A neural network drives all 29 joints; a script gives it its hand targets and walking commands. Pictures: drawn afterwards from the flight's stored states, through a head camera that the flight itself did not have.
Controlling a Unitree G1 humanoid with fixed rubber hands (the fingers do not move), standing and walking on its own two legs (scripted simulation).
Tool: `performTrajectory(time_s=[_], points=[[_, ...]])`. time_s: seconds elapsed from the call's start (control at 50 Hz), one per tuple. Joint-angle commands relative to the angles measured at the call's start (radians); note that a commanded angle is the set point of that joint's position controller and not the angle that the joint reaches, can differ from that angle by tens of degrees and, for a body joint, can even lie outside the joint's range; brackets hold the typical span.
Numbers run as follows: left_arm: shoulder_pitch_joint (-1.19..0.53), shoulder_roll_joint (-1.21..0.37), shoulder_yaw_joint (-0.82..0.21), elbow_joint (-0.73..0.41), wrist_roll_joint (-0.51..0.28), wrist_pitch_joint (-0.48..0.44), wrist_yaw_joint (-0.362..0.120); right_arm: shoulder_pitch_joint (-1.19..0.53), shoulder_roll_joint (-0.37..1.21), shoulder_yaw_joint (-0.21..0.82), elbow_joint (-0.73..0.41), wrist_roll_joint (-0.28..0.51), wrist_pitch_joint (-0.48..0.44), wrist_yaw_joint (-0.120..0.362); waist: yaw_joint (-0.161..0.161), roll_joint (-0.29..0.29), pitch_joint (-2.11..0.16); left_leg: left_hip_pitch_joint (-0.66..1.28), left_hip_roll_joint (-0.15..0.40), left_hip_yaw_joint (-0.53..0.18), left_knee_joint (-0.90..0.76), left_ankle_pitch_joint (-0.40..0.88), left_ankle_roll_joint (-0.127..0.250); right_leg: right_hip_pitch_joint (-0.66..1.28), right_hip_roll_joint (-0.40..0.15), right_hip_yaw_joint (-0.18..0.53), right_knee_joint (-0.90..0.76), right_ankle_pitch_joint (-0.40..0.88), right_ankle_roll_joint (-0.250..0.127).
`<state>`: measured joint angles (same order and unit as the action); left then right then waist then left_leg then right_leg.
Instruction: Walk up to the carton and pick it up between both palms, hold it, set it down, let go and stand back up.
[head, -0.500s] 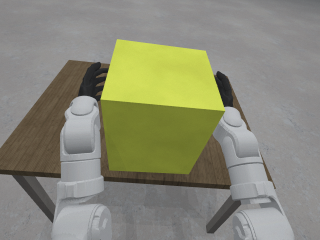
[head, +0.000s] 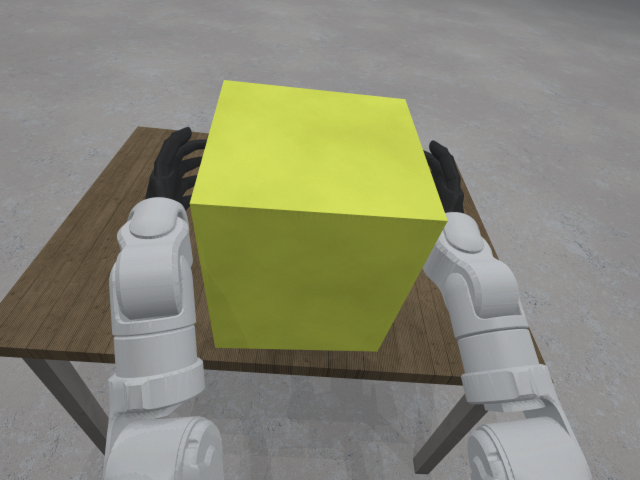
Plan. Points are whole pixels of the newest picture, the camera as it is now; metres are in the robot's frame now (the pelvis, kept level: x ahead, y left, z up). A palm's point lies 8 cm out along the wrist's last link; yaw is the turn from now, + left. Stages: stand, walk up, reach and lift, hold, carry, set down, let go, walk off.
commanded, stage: hold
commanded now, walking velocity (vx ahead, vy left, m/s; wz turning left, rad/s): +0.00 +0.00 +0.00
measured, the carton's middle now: (307, 227) +0.37 +0.01 +0.16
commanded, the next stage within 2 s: none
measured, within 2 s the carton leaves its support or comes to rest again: neither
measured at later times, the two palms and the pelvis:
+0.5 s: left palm (171, 202) +0.35 +0.15 +0.21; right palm (446, 212) +0.35 -0.15 +0.21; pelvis +0.00 +0.00 +0.00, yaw +0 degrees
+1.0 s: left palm (164, 203) +0.35 +0.16 +0.21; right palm (438, 210) +0.36 -0.14 +0.21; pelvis +0.00 +0.00 +0.00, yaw +0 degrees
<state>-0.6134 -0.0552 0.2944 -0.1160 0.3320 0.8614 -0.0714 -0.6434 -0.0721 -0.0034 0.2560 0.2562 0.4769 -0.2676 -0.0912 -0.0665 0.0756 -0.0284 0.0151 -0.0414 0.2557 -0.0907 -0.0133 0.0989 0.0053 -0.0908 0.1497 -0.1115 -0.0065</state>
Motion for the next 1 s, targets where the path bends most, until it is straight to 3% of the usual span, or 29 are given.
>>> performTrajectory(time_s=[0.0,0.14,0.24,0.3,0.32,0.38,0.52,0.6,0.66,0.72,0.88,0.98], points=[[-0.501,-0.365,-0.462,-0.124,-0.145,-0.041,-0.125,-0.594,0.339,0.278,-0.232,0.076,-0.033,0.034,-0.018,0.083,-0.409,0.21,-0.051,0.047,0.014,0.238,-0.05,-0.006,0.052,-0.034,-0.004,0.215,0.04],[-0.54,-0.372,-0.484,-0.138,-0.164,-0.039,-0.105,-0.622,0.349,0.266,-0.22,0.071,-0.03,0.046,-0.013,0.097,-0.387,0.18,-0.05,0.053,-0.006,0.17,-0.047,-0.026,0.051,-0.033,-0.007,0.141,0.037],[-0.528,-0.388,-0.503,-0.162,-0.176,-0.043,-0.098,-0.632,0.356,0.281,-0.279,0.073,-0.04,0.047,-0.012,0.103,-0.468,0.21,-0.056,0.054,0.018,0.237,-0.049,-0.007,0.056,-0.035,0.002,0.192,0.039],[-0.501,-0.357,-0.464,-0.1,-0.164,-0.028,-0.109,-0.599,0.338,0.26,-0.209,0.07,-0.019,0.042,-0.002,0.1,-0.384,0.174,-0.052,0.056,0.005,0.185,-0.044,-0.029,0.046,-0.03,-0.011,0.157,0.035],[-0.519,-0.359,-0.451,-0.099,-0.158,-0.028,-0.109,-0.612,0.343,0.269,-0.196,0.063,-0.019,0.045,0.006,0.07,-0.377,0.151,-0.052,0.057,-0.001,0.16,-0.035,-0.022,0.044,-0.028,-0.013,0.139,0.039],[-0.539,-0.351,-0.449,-0.099,-0.152,-0.031,-0.106,-0.623,0.345,0.252,-0.191,0.051,-0.024,0.051,0.003,0.072,-0.375,0.162,-0.057,0.069,-0.017,0.117,-0.033,-0.031,0.045,-0.032,-0.013,0.105,0.047],[-0.561,-0.372,-0.471,-0.136,-0.184,-0.046,-0.123,-0.638,0.377,0.294,-0.252,0.072,-0.026,0.03,-0.007,0.061,-0.47,0.176,-0.064,0.059,0.017,0.227,-0.023,0.008,0.044,-0.026,0.011,0.248,0.055],[-0.533,-0.345,-0.434,-0.098,-0.148,-0.031,-0.121,-0.629,0.354,0.274,-0.199,0.064,-0.014,0.036,0.014,0.075,-0.393,0.16,-0.061,0.059,-0.002,0.159,-0.018,-0.017,0.035,-0.023,0.003,0.173,0.051],[-0.535,-0.334,-0.423,-0.083,-0.159,-0.025,-0.115,-0.646,0.345,0.25,-0.199,0.067,-0.016,0.044,0.015,0.074,-0.378,0.127,-0.056,0.069,-0.021,0.105,-0.022,-0.022,0.039,-0.031,-0.003,0.105,0.048],[-0.55,-0.35,-0.419,-0.079,-0.15,-0.031,-0.118,-0.645,0.351,0.242,-0.186,0.051,-0.022,0.043,0.006,0.072,-0.375,0.122,-0.058,0.07,-0.017,0.105,-0.022,-0.009,0.037,-0.026,-0.003,0.121,0.047],[-0.548,-0.36,-0.468,-0.151,-0.163,-0.029,-0.117,-0.619,0.357,0.274,-0.219,0.081,-0.015,0.033,-0.01,0.105,-0.452,0.196,-0.056,0.06,0.021,0.247,-0.038,-0.019,0.045,-0.022,0.002,0.211,0.036],[-0.527,-0.375,-0.482,-0.172,-0.173,-0.04,-0.114,-0.622,0.363,0.294,-0.281,0.065,-0.025,0.033,-0.004,0.082,-0.482,0.213,-0.056,0.058,0.026,0.286,-0.037,0.004,0.05,-0.031,0.006,0.246,0.039]])
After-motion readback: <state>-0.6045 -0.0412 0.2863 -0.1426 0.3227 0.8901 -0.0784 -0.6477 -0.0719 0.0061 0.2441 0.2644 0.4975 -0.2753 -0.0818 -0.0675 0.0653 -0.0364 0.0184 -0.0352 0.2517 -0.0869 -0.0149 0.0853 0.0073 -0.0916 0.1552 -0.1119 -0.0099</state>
